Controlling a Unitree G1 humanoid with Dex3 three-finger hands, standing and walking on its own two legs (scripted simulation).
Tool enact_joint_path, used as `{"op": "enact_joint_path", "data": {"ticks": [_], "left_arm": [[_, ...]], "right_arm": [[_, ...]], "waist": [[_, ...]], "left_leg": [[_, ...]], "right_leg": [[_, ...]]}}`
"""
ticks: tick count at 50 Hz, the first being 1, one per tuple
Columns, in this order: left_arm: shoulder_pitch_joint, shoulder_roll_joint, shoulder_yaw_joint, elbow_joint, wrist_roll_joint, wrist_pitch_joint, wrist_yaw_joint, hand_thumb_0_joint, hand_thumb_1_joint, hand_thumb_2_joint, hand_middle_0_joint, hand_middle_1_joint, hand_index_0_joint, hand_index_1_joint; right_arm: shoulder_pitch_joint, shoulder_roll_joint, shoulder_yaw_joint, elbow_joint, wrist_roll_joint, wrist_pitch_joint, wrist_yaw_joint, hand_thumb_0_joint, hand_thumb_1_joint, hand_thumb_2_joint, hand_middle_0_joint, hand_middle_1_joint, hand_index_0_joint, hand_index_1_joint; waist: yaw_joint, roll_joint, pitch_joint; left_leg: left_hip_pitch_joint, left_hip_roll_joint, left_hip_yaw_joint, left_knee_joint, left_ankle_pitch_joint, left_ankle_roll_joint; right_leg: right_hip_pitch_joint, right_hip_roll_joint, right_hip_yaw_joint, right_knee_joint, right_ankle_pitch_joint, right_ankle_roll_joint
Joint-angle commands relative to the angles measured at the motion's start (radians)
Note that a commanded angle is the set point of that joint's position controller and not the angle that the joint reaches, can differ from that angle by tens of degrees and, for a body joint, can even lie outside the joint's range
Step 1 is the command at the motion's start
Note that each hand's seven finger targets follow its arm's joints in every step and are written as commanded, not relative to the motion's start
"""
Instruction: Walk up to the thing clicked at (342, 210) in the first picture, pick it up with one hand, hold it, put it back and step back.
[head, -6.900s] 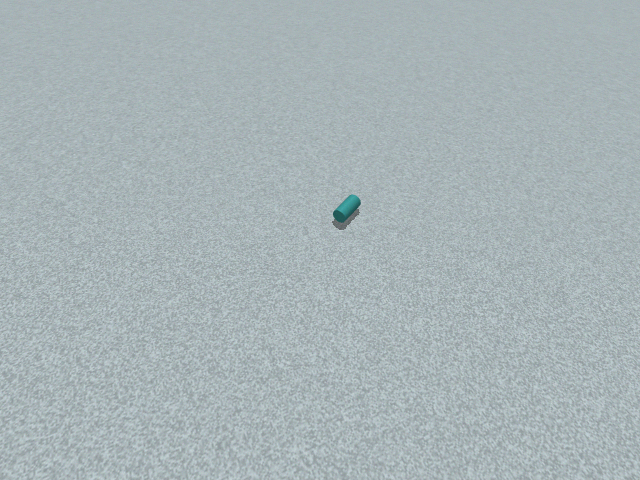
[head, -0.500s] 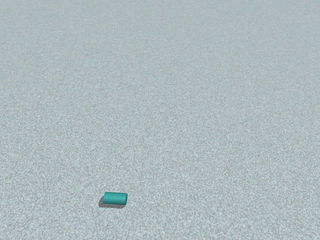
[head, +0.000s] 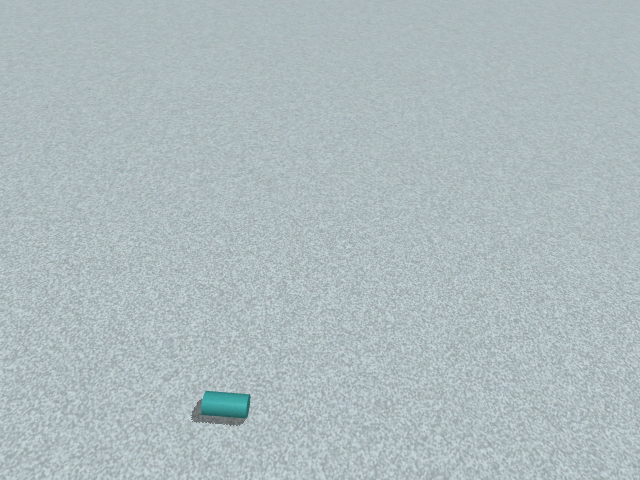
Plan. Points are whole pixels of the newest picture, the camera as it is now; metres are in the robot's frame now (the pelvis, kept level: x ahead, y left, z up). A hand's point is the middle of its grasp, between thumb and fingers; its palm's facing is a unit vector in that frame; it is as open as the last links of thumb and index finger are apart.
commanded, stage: stand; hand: left
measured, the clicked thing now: (226, 404) +0.43 +0.24 -0.75
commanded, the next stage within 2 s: none
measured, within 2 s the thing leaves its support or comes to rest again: neither
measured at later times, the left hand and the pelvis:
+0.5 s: hand out of the picture +0.08 +0.25 -0.16, palm faces -0.02 -0.94 -0.34, open 7.4 cm; pelvis +0.00 -0.01 +0.00, yaw +0 degrees
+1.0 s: hand out of the picture +0.06 +0.25 -0.16, palm faces -0.02 -0.94 -0.34, open 7.4 cm; pelvis +0.00 -0.01 +0.00, yaw +1 degrees
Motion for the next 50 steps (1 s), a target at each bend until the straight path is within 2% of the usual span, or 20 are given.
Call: {"op": "enact_joint_path", "data": {"ticks": [1, 5, 9, 12, 17, 22, 26, 28, 34, 42, 48, 50], "left_arm": [[-0.038, 0.209, 0.042, -0.066, 0.000, -0.022, 0.018, 0.000, 0.900, 0.900, -0.200, -0.300, -0.200, -0.300], [-0.039, 0.209, 0.042, -0.063, -0.002, -0.023, 0.020, 0.000, 0.900, 0.900, -0.200, -0.300, -0.200, -0.300], [-0.046, 0.214, 0.044, -0.064, 0.001, -0.020, 0.021, 0.000, 0.900, 0.900, -0.200, -0.300, -0.200, -0.300], [-0.039, 0.210, 0.043, -0.064, 0.000, -0.020, 0.019, 0.000, 0.900, 0.900, -0.200, -0.300, -0.200, -0.300], [-0.045, 0.211, 0.041, -0.064, 0.000, -0.017, 0.020, 0.000, 0.900, 0.900, -0.200, -0.300, -0.200, -0.300], [-0.045, 0.218, 0.042, -0.067, 0.002, -0.022, 0.020, 0.000, 0.900, 0.900, -0.200, -0.300, -0.200, -0.300], [-0.044, 0.219, 0.040, -0.064, -0.002, -0.020, 0.020, 0.000, 0.900, 0.900, -0.200, -0.300, -0.200, -0.300], [-0.036, 0.218, 0.039, -0.065, -0.001, -0.020, 0.018, 0.000, 0.900, 0.900, -0.200, -0.300, -0.200, -0.300], [-0.032, 0.218, 0.039, -0.059, 0.002, -0.017, 0.016, 0.000, 0.900, 0.900, -0.200, -0.300, -0.200, -0.300], [-0.019, 0.213, 0.036, -0.063, 0.001, -0.018, 0.016, 0.000, 0.900, 0.900, -0.200, -0.300, -0.200, -0.300], [-0.019, 0.220, 0.035, -0.065, -0.001, -0.018, 0.018, 0.000, 0.900, 0.900, -0.200, -0.300, -0.200, -0.300], [-0.015, 0.216, 0.033, -0.065, 0.000, -0.019, 0.018, 0.000, 0.900, 0.900, -0.200, -0.300, -0.200, -0.300]], "right_arm": [[-0.047, -0.216, -0.042, -0.062, -0.002, -0.024, -0.013, 0.000, -0.900, -0.900, 0.200, 0.300, 0.200, 0.300], [-0.043, -0.217, -0.041, -0.063, 0.000, -0.024, -0.015, 0.000, -0.900, -0.900, 0.200, 0.300, 0.200, 0.300], [-0.040, -0.211, -0.039, -0.065, -0.003, -0.019, -0.016, 0.000, -0.900, -0.900, 0.200, 0.300, 0.200, 0.300], [-0.046, -0.213, -0.038, -0.067, -0.001, -0.021, -0.016, 0.000, -0.900, -0.900, 0.200, 0.300, 0.200, 0.300], [-0.048, -0.217, -0.041, -0.067, -0.003, -0.019, -0.016, 0.000, -0.900, -0.900, 0.200, 0.300, 0.200, 0.300], [-0.036, -0.212, -0.038, -0.068, -0.002, -0.021, -0.015, 0.000, -0.900, -0.900, 0.200, 0.300, 0.200, 0.300], [-0.031, -0.212, -0.037, -0.064, -0.003, -0.018, -0.014, 0.000, -0.900, -0.900, 0.200, 0.300, 0.200, 0.300], [-0.033, -0.214, -0.037, -0.063, -0.003, -0.020, -0.013, 0.000, -0.900, -0.900, 0.200, 0.300, 0.200, 0.300], [-0.024, -0.215, -0.038, -0.060, -0.004, -0.018, -0.012, 0.000, -0.900, -0.900, 0.200, 0.300, 0.200, 0.300], [-0.019, -0.222, -0.038, -0.060, -0.005, -0.022, -0.013, 0.000, -0.900, -0.900, 0.200, 0.300, 0.200, 0.300], [0.000, -0.223, -0.036, -0.057, -0.004, -0.018, -0.014, 0.000, -0.900, -0.900, 0.200, 0.300, 0.200, 0.300], [-0.007, -0.219, -0.035, -0.061, -0.003, -0.018, -0.014, 0.000, -0.900, -0.900, 0.200, 0.300, 0.200, 0.300]], "waist": [[0.001, 0.016, -0.112], [-0.001, 0.016, -0.128], [-0.002, 0.001, -0.094], [0.004, 0.013, -0.105], [0.003, 0.011, -0.079], [-0.001, 0.007, -0.096], [0.001, 0.008, -0.069], [0.006, 0.013, -0.074], [0.004, 0.015, -0.048], [0.010, 0.014, -0.081], [0.005, 0.016, -0.071], [0.005, 0.017, -0.072]], "left_leg": [[0.047, 0.135, -0.091, -0.025, 0.265, 0.018], [0.067, 0.138, -0.086, -0.009, 0.338, 0.016], [0.033, 0.132, -0.086, -0.028, 0.258, 0.015], [0.058, 0.137, -0.087, -0.024, 0.299, 0.014], [0.032, 0.133, -0.090, -0.039, 0.212, 0.013], [0.036, 0.138, -0.089, -0.035, 0.256, 0.017], [0.018, 0.131, -0.095, -0.054, 0.169, 0.013], [0.029, 0.132, -0.094, -0.051, 0.181, 0.015], [0.000, 0.124, -0.101, -0.067, 0.083, 0.016], [0.022, 0.130, -0.103, -0.042, 0.187, 0.018], [0.017, 0.127, -0.101, -0.045, 0.173, 0.015], [0.026, 0.131, -0.100, -0.034, 0.201, 0.017]], "right_leg": [[0.037, -0.116, 0.079, -0.022, 0.248, -0.030], [0.056, -0.120, 0.073, -0.016, 0.311, -0.031], [0.047, -0.116, 0.071, -0.032, 0.250, -0.029], [0.047, -0.118, 0.071, -0.022, 0.274, -0.033], [0.036, -0.113, 0.071, -0.041, 0.198, -0.034], [0.057, -0.118, 0.071, -0.032, 0.245, -0.033], [0.034, -0.112, 0.070, -0.050, 0.154, -0.031], [0.030, -0.116, 0.076, -0.051, 0.166, -0.035], [0.008, -0.109, 0.073, -0.059, 0.081, -0.034], [0.029, -0.116, 0.074, -0.041, 0.170, -0.041], [0.021, -0.113, 0.074, -0.043, 0.151, -0.039], [0.023, -0.116, 0.074, -0.037, 0.187, -0.040]]}}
